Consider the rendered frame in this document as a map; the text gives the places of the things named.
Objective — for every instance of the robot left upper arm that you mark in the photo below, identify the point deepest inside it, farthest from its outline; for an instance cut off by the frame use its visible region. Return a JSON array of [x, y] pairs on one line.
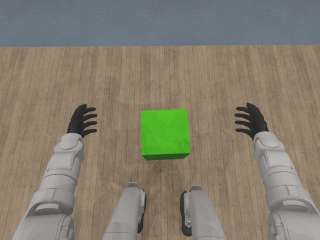
[[46, 227]]

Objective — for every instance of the robot right upper arm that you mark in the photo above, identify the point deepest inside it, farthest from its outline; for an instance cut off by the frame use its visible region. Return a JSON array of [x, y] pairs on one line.
[[293, 225]]

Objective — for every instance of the right robot hand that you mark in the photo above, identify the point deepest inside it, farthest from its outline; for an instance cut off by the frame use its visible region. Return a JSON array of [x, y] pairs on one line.
[[257, 123]]

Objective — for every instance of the carton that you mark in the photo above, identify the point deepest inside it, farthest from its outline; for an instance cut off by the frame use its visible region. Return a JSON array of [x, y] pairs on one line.
[[165, 134]]

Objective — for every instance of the robot left foot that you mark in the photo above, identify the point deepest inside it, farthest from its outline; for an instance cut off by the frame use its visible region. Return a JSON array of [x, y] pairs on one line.
[[140, 225]]

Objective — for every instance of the left robot thigh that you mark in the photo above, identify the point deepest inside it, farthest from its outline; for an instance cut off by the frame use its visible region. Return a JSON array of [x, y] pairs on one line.
[[123, 224]]

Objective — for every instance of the right robot forearm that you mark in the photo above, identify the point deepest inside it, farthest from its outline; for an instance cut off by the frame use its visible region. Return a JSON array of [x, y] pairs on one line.
[[284, 190]]

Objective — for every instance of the left robot forearm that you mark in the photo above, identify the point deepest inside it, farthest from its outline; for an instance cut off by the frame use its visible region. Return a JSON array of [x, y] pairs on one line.
[[56, 192]]

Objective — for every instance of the left robot hand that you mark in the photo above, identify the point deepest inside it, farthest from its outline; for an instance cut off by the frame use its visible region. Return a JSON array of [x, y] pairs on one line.
[[76, 124]]

